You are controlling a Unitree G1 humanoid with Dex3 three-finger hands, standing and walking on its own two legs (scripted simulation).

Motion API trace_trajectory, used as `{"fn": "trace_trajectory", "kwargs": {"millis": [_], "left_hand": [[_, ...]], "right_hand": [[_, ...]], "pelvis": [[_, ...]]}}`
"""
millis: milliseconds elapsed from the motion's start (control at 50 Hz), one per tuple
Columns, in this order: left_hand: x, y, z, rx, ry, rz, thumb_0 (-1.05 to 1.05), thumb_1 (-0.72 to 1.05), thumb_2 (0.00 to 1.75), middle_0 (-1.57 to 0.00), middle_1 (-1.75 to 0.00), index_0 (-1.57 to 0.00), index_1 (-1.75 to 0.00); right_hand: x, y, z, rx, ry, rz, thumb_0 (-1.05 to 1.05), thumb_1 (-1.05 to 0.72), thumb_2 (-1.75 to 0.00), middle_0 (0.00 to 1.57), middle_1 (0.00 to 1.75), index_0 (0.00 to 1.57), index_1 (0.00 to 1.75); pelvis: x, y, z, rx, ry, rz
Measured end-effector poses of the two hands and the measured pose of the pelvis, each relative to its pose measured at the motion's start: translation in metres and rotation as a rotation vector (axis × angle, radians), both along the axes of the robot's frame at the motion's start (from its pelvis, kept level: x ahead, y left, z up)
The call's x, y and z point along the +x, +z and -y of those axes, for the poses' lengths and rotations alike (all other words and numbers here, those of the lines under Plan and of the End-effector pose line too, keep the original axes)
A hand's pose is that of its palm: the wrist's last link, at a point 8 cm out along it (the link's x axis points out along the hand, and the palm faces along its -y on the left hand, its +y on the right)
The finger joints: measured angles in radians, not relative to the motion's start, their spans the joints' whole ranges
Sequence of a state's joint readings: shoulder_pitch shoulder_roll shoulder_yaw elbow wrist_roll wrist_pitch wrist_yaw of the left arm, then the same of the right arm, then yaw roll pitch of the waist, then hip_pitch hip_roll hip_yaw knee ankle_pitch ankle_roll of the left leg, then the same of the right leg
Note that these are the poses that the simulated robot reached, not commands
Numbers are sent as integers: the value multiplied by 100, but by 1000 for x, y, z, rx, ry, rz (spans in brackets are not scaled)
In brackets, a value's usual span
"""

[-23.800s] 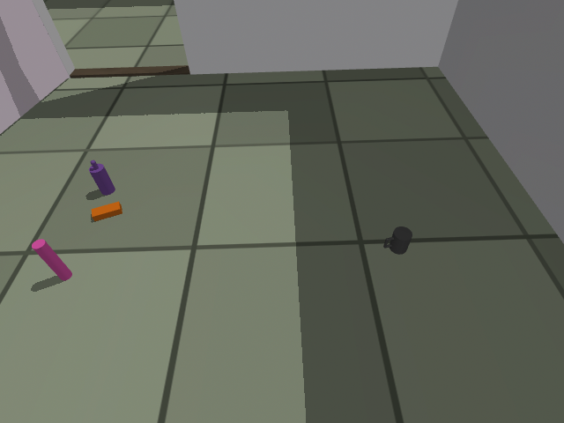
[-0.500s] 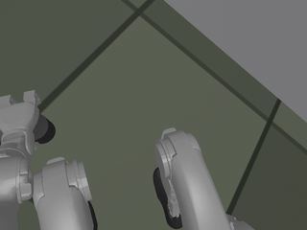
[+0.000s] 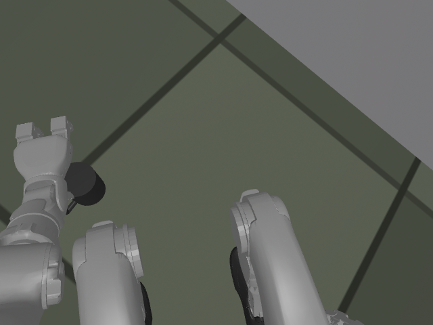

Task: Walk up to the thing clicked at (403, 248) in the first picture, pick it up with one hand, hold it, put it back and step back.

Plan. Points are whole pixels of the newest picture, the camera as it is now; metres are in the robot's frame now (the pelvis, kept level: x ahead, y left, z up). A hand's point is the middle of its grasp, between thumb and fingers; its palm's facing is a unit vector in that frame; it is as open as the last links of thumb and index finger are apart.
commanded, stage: withdraw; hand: left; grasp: from above
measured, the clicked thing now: (78, 191) +0.41 +0.24 -0.27
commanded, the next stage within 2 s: home in 0.66 s
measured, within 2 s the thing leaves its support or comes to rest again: neither
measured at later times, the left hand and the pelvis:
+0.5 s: hand (40, 187) +0.38 +0.25 -0.08, palm faces -0.51 -0.03 -0.86, open 14.1 cm; pelvis -0.03 -0.01 +0.07, yaw +4 degrees
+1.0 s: hand (32, 164) +0.42 +0.26 -0.10, palm faces -0.38 -0.10 -0.92, open 13.2 cm; pelvis -0.01 +0.00 +0.04, yaw +3 degrees
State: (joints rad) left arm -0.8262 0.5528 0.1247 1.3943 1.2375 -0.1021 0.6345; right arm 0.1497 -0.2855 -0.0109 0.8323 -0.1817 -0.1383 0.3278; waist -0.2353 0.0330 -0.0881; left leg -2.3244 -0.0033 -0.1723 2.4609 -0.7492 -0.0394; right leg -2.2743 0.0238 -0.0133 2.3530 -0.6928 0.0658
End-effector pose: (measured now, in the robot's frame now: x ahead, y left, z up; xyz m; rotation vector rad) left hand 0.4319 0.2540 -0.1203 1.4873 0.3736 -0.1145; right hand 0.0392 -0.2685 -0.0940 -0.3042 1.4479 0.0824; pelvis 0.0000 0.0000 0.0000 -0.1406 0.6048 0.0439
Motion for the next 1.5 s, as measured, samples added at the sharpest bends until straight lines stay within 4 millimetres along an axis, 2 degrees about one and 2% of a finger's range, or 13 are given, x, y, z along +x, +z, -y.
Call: {"fn": "trace_trajectory", "kwargs": {"millis": [100, 180, 300, 380, 480, 660, 740, 820, 940, 1080, 1280, 1400, 1500], "left_hand": [[-7, 55, -13, 65, 51, -27, 0, -55, 101, -9, -103, -8, -104], [-17, 95, -17, 58, 75, -102, 0, -56, 102, -9, -102, -8, -104], [-31, 127, -6, 12, 0, -196, 0, -57, 104, -9, -102, -8, -105], [-37, 126, 2, -1, -63, -214, 0, -56, 104, -10, -102, -8, -104], [-39, 101, 6, 7, -110, -218, 0, -55, 103, -10, -102, -9, -104], [-24, 34, 9, 5, -113, -186, 0, -53, 102, -10, -103, -9, -104], [-9, 18, 9, 4, -91, -121, 0, -52, 101, -10, -103, -10, -103], [4, 22, 4, 24, -61, -59, 0, -50, 98, -12, -102, -12, -101], [5, 59, -8, 36, 14, -68, 0, -42, 94, -17, -95, -16, -94], [-30, 120, -13, -72, 84, -107, 0, -12, 88, -21, -67, -20, -67], [-114, 204, -13, -352, 235, -116, 0, 55, 86, -21, -37, -21, -37], [-157, 250, -10, -505, 370, -107, 0, 78, 88, -21, -32, -21, -32], [-184, 288, -2, -641, 478, -115, 0, 85, 89, -21, -31, -21, -31]], "right_hand": [[24, 7, -2, 23, -49, 64, 1, -92, -91, 20, 30, 20, 30], [44, 25, -1, 21, -52, 129, 1, -92, -91, 20, 30, 20, 30], [61, 60, 8, -46, -14, 195, 0, -92, -91, 20, 30, 20, 30], [64, 76, 19, -114, 17, 216, 0, -92, -91, 20, 30, 20, 30], [57, 77, 30, -188, 43, 217, 0, -92, -91, 20, 30, 20, 30], [15, 41, 25, -217, 63, 115, 0, -92, -90, 20, 30, 20, 30], [-10, 22, 12, -181, 31, 43, 0, -91, -90, 20, 30, 20, 30], [-26, 8, -4, -122, -28, -8, 1, -91, -90, 20, 30, 20, 30], [-24, 8, -23, -39, -102, -13, 1, -90, -90, 20, 30, 20, 30], [13, 47, -20, -23, -131, 89, 1, -90, -90, 20, 30, 20, 30], [115, 142, -2, -88, -43, 366, 1, -90, -90, 20, 30, 20, 30], [170, 197, -15, -68, 0, 552, 1, -91, -90, 20, 30, 20, 30], [196, 240, -36, -19, 5, 660, 1, -91, -90, 20, 30, 20, 30]], "pelvis": [[-3, 26, 2, 25, 11, -16], [-8, 51, 5, 43, 20, -5], [-16, 80, 10, 57, 31, 23], [-21, 85, 12, 59, 36, 30], [-25, 74, 13, 56, 40, 35], [-27, 30, 10, 40, 33, 41], [-23, 16, 6, 28, 29, 32], [-18, 10, 3, 22, 26, 11], [-12, 28, 0, 27, 23, -11], [-10, 75, 0, 36, 30, -10], [-10, 152, 4, 57, 54, 42], [-8, 192, 7, 72, 63, 91], [-2, 227, 9, 82, 71, 134]]}}
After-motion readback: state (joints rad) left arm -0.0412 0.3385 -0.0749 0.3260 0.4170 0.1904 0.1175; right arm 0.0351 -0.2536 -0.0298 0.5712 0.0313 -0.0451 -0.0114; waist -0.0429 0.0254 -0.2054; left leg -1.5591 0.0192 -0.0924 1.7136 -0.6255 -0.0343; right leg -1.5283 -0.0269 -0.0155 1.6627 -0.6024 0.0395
